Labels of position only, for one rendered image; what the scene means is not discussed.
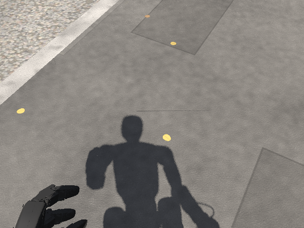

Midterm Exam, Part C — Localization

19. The robot left hand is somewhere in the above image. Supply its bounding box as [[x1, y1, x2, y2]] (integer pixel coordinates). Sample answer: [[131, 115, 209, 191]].
[[13, 184, 87, 228]]

